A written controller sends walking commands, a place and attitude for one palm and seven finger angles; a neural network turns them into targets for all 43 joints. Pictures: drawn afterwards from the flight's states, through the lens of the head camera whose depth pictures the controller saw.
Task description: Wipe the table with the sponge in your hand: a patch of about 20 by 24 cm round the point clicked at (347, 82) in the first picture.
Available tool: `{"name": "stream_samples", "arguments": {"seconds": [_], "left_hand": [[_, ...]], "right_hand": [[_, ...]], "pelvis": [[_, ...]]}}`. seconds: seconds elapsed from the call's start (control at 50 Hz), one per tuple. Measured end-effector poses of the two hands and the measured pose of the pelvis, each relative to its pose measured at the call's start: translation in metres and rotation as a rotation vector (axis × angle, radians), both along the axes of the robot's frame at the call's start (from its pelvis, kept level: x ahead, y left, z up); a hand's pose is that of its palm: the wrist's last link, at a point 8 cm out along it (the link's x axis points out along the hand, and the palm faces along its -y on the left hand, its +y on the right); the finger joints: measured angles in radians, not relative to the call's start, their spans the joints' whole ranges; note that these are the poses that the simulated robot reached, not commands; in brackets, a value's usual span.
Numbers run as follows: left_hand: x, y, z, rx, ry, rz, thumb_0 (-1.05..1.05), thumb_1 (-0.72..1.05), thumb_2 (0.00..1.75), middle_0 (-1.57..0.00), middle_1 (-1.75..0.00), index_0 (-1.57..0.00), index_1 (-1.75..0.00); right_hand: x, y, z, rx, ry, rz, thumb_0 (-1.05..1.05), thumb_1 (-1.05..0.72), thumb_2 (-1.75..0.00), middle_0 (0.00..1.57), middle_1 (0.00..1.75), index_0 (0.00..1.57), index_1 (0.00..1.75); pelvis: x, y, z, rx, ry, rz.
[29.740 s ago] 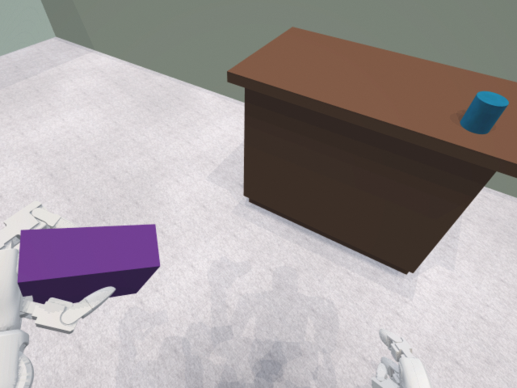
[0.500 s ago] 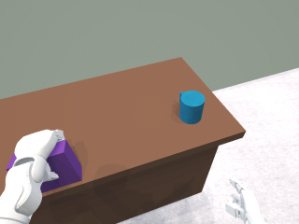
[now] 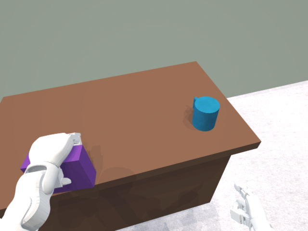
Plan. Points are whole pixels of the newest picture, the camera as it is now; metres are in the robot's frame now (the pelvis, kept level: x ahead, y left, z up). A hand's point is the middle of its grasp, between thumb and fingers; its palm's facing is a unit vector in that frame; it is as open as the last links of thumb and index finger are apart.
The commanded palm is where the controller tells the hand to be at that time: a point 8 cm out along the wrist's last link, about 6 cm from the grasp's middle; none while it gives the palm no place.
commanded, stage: move the sponge above the wiping area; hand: left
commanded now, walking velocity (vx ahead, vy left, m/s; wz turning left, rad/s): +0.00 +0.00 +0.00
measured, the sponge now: (65, 175) +0.22 +0.30 +0.02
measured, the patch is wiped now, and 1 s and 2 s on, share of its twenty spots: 0.00 0.00 0.00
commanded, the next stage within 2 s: lower the sponge onto the table in 0.68 s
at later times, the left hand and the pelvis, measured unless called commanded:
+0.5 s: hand (63, 159) +0.23 +0.29 +0.08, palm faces -0.08 -0.06 -1.00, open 9.4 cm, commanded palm +0.23 +0.30 +0.17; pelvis +0.00 -0.02 +0.00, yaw -1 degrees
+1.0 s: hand (66, 146) +0.25 +0.28 +0.10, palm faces +0.05 -0.04 -1.00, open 9.4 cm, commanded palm +0.23 +0.31 +0.17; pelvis +0.01 -0.02 +0.00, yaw -3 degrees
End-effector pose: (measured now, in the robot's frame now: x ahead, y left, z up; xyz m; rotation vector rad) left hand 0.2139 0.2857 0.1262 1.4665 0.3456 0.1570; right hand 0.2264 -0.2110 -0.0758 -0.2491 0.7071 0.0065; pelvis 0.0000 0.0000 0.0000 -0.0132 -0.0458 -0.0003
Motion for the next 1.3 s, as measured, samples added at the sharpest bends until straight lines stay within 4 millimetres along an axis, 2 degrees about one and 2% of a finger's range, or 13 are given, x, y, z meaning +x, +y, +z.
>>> {"name": "stream_samples", "arguments": {"seconds": [0.08, 0.22, 0.32, 0.44, 0.54, 0.68, 0.76, 0.84, 0.94, 1.06, 1.16, 1.22, 1.3], "left_hand": [[0.016, -0.006, 0.023, 0.071, -0.151, -0.074, 0.0, -0.44, 1.01, -0.81, -1.4, -0.82, -1.39], [0.039, 0.024, 0.06, 0.073, -0.25, 0.16, 0.0, -0.44, 1.01, -0.81, -1.4, -0.81, -1.39], [0.024, 0.023, 0.038, 0.036, -0.069, 0.211, 0.0, -0.44, 1.01, -0.8, -1.41, -0.81, -1.4], [0.002, 0.001, -0.003, -0.009, 0.055, 0.044, 0.0, -0.44, 1.01, -0.81, -1.4, -0.81, -1.4], [0.005, -0.001, 0.018, 0.084, -0.113, -0.036, 0.0, -0.44, 1.01, -0.82, -1.4, -0.82, -1.39], [0.029, 0.027, 0.057, 0.091, -0.221, 0.166, 0.0, -0.44, 1.02, -0.81, -1.4, -0.82, -1.39], [0.038, 0.027, 0.042, 0.068, -0.081, 0.219, 0.0, -0.44, 1.02, -0.81, -1.41, -0.81, -1.4], [0.036, 0.005, 0.013, 0.012, 0.034, 0.105, 0.0, -0.44, 1.02, -0.8, -1.41, -0.81, -1.4], [0.023, -0.018, 0.009, 0.013, -0.044, -0.082, 0.0, -0.44, 1.02, -0.81, -1.4, -0.82, -1.4], [0.017, 0.015, 0.041, 0.092, -0.23, 0.075, 0.0, -0.45, 1.02, -0.82, -1.4, -0.82, -1.39], [0.015, 0.05, 0.04, 0.075, -0.139, 0.285, 0.0, -0.45, 1.02, -0.81, -1.41, -0.81, -1.4], [0.015, 0.044, 0.021, 0.037, -0.015, 0.265, 0.0, -0.44, 1.02, -0.81, -1.41, -0.81, -1.4], [0.016, 0.011, -0.002, -0.008, 0.054, 0.067, 0.0, -0.44, 1.02, -0.81, -1.41, -0.81, -1.41]], "right_hand": [[-0.004, 0.003, -0.001, 0.006, 0.006, -0.005, 0.01, -0.9, -0.9, 0.2, 0.3, 0.2, 0.3], [-0.013, -0.001, -0.005, 0.093, 0.025, -0.046, 0.01, -0.9, -0.9, 0.2, 0.3, 0.2, 0.3], [-0.016, -0.015, -0.008, 0.105, 0.025, -0.065, 0.01, -0.9, -0.9, 0.2, 0.3, 0.2, 0.3], [-0.021, -0.029, -0.007, 0.009, 0.037, -0.053, 0.01, -0.9, -0.9, 0.2, 0.3, 0.2, 0.3], [-0.02, -0.03, -0.006, -0.024, 0.035, -0.047, 0.01, -0.9, -0.9, 0.2, 0.3, 0.2, 0.3], [-0.017, -0.024, -0.01, 0.062, 0.025, -0.082, 0.01, -0.9, -0.9, 0.2, 0.3, 0.2, 0.3], [-0.016, -0.026, -0.009, 0.089, 0.014, -0.09, 0.01, -0.9, -0.9, 0.2, 0.3, 0.2, 0.3], [-0.017, -0.03, -0.008, 0.071, 0.008, -0.088, 0.01, -0.9, -0.9, 0.2, 0.3, 0.2, 0.3], [-0.021, -0.035, -0.004, 0.012, 0.024, -0.08, 0.01, -0.9, -0.9, 0.2, 0.3, 0.2, 0.3], [-0.02, -0.034, -0.009, 0.023, 0.055, -0.087, 0.01, -0.9, -0.9, 0.2, 0.3, 0.2, 0.3], [-0.013, -0.03, -0.009, 0.051, 0.044, -0.092, 0.01, -0.9, -0.9, 0.2, 0.3, 0.2, 0.3], [-0.008, -0.026, -0.006, 0.055, 0.016, -0.084, 0.01, -0.9, -0.9, 0.2, 0.3, 0.2, 0.3], [-0.006, -0.018, -0.002, 0.034, -0.012, -0.063, 0.01, -0.9, -0.9, 0.2, 0.3, 0.2, 0.3]], "pelvis": [[-0.001, -0.005, 0.0, 0.002, -0.004, -0.009], [0.0, -0.009, 0.002, 0.009, 0.009, -0.031], [0.002, -0.009, 0.001, 0.01, 0.013, -0.03], [0.0, -0.015, 0.0, 0.01, -0.003, -0.017], [-0.002, -0.02, -0.001, 0.003, -0.011, -0.02], [-0.002, -0.021, 0.0, 0.009, 0.007, -0.018], [0.0, -0.019, 0.001, 0.012, 0.018, -0.019], [0.002, -0.018, 0.0, 0.013, 0.02, -0.025], [0.007, -0.02, -0.001, 0.012, 0.008, -0.039], [0.007, -0.019, -0.001, 0.006, 0.002, -0.04], [0.005, -0.016, 0.0, 0.007, 0.013, -0.021], [0.003, -0.013, 0.0, 0.005, 0.018, -0.011], [0.003, -0.009, 0.0, 0.003, 0.017, -0.009]]}}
